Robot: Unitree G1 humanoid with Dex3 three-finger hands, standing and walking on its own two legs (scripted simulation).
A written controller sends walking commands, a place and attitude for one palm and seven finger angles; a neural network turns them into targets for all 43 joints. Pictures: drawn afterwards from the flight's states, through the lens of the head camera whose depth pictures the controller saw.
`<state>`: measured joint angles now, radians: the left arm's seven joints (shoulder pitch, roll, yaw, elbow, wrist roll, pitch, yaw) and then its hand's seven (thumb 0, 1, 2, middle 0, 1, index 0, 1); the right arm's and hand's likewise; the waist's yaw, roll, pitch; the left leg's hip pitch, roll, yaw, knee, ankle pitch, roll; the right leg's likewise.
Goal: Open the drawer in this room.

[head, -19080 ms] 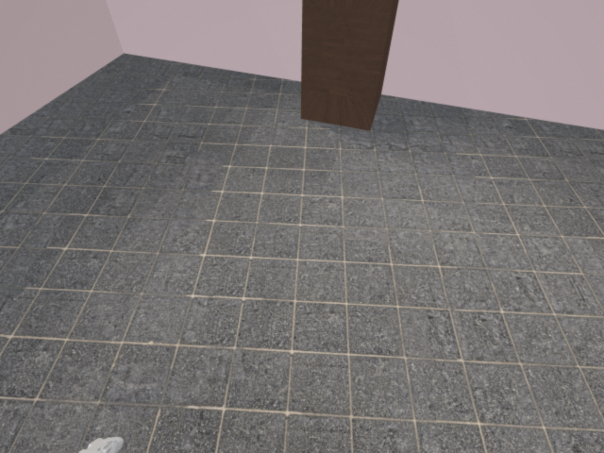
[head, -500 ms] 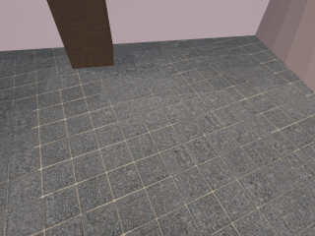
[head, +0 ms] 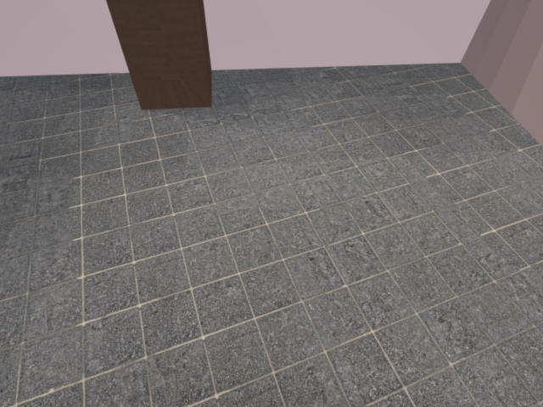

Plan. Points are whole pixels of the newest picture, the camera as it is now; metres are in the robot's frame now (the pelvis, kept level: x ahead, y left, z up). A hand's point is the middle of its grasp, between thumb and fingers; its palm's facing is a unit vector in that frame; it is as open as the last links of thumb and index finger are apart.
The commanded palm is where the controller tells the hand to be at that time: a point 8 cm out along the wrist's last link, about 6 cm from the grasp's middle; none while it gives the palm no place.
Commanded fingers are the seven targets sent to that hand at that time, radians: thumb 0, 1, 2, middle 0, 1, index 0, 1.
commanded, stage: turn or walk to find it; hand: left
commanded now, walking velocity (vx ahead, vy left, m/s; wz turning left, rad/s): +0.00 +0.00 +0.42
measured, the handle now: out of the picture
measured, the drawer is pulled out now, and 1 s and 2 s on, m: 0.00 0.00 0.00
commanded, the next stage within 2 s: stand and wait in 0.14 s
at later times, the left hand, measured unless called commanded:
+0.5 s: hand out of the picture +0.02 +0.15 -0.14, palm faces +0.21 -0.94 -0.28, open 7.4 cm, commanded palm none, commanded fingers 0.00 0.90 0.90 -0.20 -0.30 -0.20 -0.30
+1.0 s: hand out of the picture -0.12 +0.19 -0.17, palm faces +0.42 -0.88 -0.23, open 7.4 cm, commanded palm none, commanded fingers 0.00 0.90 0.90 -0.20 -0.30 -0.20 -0.30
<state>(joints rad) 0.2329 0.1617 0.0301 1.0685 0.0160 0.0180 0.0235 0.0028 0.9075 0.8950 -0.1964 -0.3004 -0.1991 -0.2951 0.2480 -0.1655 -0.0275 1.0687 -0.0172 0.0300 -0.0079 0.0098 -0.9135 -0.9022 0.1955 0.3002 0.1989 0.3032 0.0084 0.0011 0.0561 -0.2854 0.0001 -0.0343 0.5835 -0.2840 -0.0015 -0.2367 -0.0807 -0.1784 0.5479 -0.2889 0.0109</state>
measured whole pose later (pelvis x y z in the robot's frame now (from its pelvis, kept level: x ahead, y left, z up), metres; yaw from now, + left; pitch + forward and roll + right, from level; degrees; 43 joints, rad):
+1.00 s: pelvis -0.04 +0.00 +0.01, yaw +22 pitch -1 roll -1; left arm 0.26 0.25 0.05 1.05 0.02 0.05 0.02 0.01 0.91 0.90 -0.19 -0.30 -0.20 -0.29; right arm 0.11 -0.18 -0.02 0.99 -0.01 0.02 -0.01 0.01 -0.91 -0.90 0.20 0.30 0.20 0.30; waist 0.05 -0.04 0.08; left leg -0.18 -0.02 0.01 0.47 -0.29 0.05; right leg -0.42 -0.09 -0.05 1.05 -0.45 0.08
